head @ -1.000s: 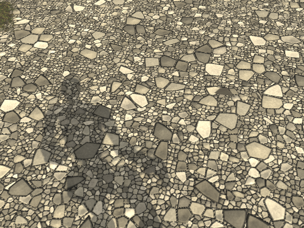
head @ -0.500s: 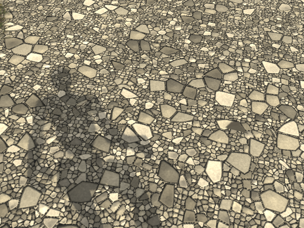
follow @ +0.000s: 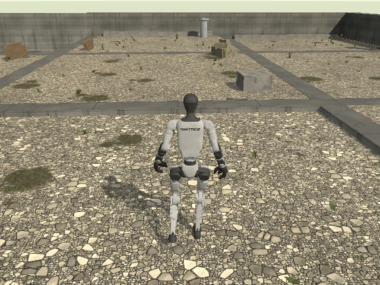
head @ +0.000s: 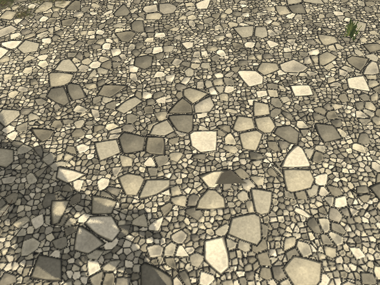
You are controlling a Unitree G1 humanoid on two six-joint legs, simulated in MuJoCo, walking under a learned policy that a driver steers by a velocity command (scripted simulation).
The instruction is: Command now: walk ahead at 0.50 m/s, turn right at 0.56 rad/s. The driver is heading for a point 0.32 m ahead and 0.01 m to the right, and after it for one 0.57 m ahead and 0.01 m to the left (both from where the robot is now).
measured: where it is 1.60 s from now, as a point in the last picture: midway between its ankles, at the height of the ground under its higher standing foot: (209, 256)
